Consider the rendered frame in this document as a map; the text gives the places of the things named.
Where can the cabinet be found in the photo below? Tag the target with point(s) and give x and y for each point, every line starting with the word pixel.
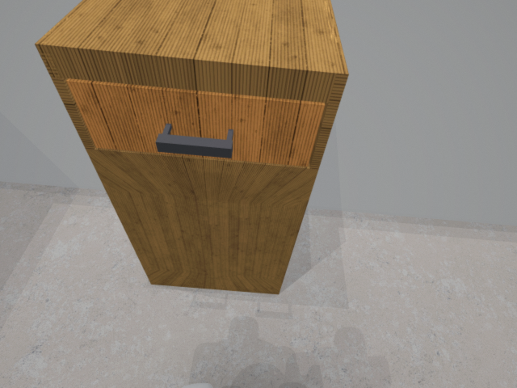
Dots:
pixel 205 223

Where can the drawer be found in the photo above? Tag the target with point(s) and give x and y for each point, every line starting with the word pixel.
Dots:
pixel 129 117

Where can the handle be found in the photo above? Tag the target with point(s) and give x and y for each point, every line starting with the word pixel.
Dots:
pixel 195 145

